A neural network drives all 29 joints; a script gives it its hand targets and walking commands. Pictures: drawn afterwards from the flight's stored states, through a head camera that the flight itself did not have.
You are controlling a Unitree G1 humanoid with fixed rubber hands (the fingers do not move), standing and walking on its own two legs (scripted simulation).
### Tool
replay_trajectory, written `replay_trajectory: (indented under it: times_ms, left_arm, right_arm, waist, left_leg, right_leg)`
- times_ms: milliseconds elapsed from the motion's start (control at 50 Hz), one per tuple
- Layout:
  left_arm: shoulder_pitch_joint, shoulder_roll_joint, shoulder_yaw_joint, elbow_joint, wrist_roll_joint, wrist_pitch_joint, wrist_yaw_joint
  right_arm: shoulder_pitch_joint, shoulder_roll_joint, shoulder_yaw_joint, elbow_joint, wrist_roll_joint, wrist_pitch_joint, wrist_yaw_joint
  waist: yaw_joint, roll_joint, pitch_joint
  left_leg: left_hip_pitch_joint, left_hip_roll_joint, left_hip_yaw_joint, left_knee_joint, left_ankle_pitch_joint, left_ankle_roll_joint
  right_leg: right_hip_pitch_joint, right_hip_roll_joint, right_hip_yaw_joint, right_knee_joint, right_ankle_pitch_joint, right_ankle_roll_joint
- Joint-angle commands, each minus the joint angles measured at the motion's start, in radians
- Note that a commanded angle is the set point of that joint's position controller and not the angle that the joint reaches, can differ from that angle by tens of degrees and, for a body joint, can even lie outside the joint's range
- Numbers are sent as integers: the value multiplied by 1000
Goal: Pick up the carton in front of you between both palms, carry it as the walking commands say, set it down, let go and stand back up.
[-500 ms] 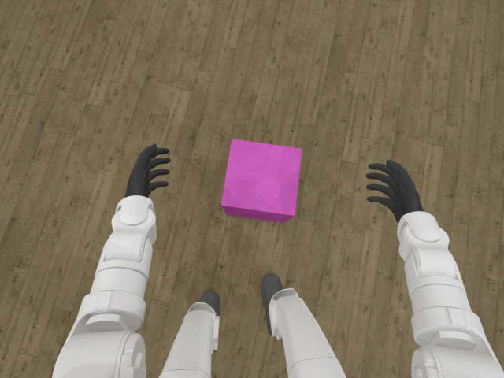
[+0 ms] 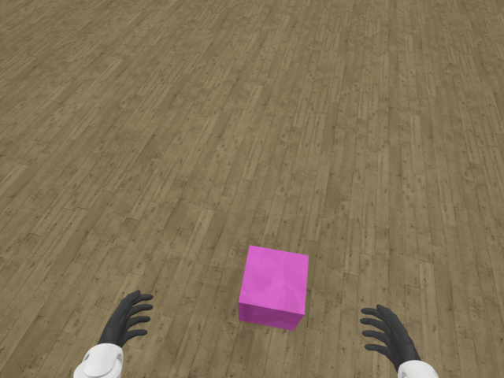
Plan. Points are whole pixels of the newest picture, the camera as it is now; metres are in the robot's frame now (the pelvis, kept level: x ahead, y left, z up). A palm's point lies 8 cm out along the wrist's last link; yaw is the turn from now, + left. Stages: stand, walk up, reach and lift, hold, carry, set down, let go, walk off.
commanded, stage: let go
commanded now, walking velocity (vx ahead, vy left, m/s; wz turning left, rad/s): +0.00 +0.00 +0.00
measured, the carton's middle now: (272, 289) +0.44 -0.09 -0.65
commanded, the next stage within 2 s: stand in 0.46 s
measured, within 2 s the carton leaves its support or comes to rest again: neither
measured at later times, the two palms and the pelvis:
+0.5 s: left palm (109, 357) +0.16 +0.23 -0.07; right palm (412, 352) +0.16 -0.25 -0.07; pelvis +0.01 -0.01 +0.00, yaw +0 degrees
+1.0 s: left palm (121, 370) +0.14 +0.22 -0.12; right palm out of the picture +0.12 -0.28 -0.12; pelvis +0.05 -0.02 -0.02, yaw -2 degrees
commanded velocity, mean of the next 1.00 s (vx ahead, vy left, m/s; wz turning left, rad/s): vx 0.00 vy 0.00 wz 0.00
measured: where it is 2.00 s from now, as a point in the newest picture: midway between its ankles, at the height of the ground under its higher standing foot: outside the picture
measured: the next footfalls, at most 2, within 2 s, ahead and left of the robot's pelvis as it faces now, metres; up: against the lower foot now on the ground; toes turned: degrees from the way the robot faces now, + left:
none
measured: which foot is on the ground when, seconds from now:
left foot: down 0.00-1.00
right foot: down 0.00-1.00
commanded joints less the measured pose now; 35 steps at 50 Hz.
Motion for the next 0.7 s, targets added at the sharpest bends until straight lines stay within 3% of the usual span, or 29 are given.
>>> replay_trajectory:
  times_ms: [0, 160, 280, 300, 320, 380, 440, 460, 480, 500, 540, 580, 620, 680]
  left_arm:
    - [-15, 74, 3, -121, -11, 6, -11]
    - [5, 89, -13, -153, -32, 59, -32]
    - [18, 96, -3, -150, -27, 74, -32]
    - [51, 101, -6, -91, -37, 45, -11]
    - [52, 102, -8, -96, -37, 39, -2]
    - [28, 102, -14, -109, -37, 33, 6]
    - [17, 102, -15, -110, -35, 38, 6]
    - [175, 179, 7, 73, 20, -14, 38]
    - [160, 217, 13, 73, 31, -37, 51]
    - [123, 197, 11, 79, 31, -57, 50]
    - [112, 152, -6, 106, 17, -93, 37]
    - [96, 152, -11, 124, 12, -120, 26]
    - [110, 157, -16, 151, 6, -129, 26]
    - [150, 166, -24, 181, 1, -126, 32]
  right_arm:
    - [-43, -111, -38, -91, -10, 6, -2]
    - [-30, -113, -49, -82, -33, 60, -6]
    - [-33, -110, -48, -94, -34, 74, -8]
    - [-75, -135, -52, -146, -57, 124, -34]
    - [-40, -135, -42, -137, -47, 135, -45]
    - [-33, -124, -23, -138, -32, 145, -60]
    - [-36, -114, -13, -143, -27, 154, -66]
    - [33, -158, -16, 2, -52, 31, -91]
    - [54, -158, -20, 14, -76, -19, -105]
    - [38, -159, -20, 30, -79, -51, -110]
    - [36, -161, -17, 58, -69, -93, -110]
    - [33, -163, -9, 85, -56, -117, -105]
    - [44, -166, -4, 106, -52, -128, -108]
    - [84, -174, 0, 137, -43, -122, -115]
  waist:
    - [16, 70, -76]
    - [6, 21, -7]
    - [14, 27, -21]
    - [30, 9, -75]
    - [20, 34, -77]
    - [19, 43, -73]
    - [19, 30, -54]
    - [25, 96, -33]
    - [18, 63, 63]
    - [16, 30, 80]
    - [14, -17, 2]
    - [10, -26, -106]
    - [7, -21, -153]
    - [6, -9, -170]
  left_leg:
    - [-36, 27, 15, -128, 235, -52]
    - [5, 32, 7, -132, 281, -43]
    - [30, 26, 9, -119, 330, -44]
    - [75, 29, 0, -80, 435, -44]
    - [89, 30, 0, -63, 472, -50]
    - [73, 22, 6, -63, 451, -53]
    - [49, 9, 20, -68, 381, -46]
    - [-5, 91, 2, -89, -208, -37]
    - [-55, 100, -52, -107, -309, -24]
    - [-78, 109, -71, -98, -291, -14]
    - [-39, 122, -78, -65, -172, -11]
    - [-6, 123, -66, -22, -47, -14]
    - [11, 123, -55, 6, 50, -23]
    - [13, 120, -38, 39, 171, -30]
  right_leg:
    - [226, 28, -55, -14, 178, 8]
    - [260, 32, -55, -14, 189, 6]
    - [282, 30, -51, -12, 221, 5]
    - [250, 53, -58, 21, 202, 15]
    - [228, 47, -47, 22, 200, 6]
    - [199, 42, -41, 25, 201, 2]
    - [194, 34, -37, 24, 204, 3]
    - [20, -95, 40, -43, -123, 32]
    - [-75, -93, 74, -75, -244, 34]
    - [-125, -90, 85, -74, -244, 28]
    - [-118, -85, 90, -51, -148, 12]
    - [-65, -95, 101, -11, 11, -3]
    - [-36, -99, 110, 35, 163, -16]
    - [-20, -94, 107, 79, 287, -27]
